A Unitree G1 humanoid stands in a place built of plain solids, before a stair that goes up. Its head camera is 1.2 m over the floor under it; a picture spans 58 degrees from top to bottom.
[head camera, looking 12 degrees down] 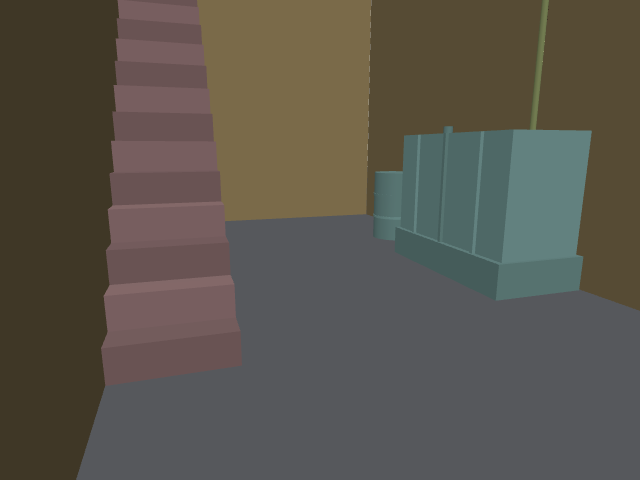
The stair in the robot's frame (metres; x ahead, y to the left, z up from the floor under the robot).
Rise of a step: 0.21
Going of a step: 0.21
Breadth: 0.70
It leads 18 degrees to the left of straight ahead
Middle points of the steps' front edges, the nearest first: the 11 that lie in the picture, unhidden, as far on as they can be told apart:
2.13 0.77 0.21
2.33 0.84 0.42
2.53 0.90 0.62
2.73 0.96 0.83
2.93 1.03 1.04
3.13 1.09 1.25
3.33 1.16 1.46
3.54 1.22 1.66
3.74 1.28 1.87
3.94 1.35 2.08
4.14 1.41 2.29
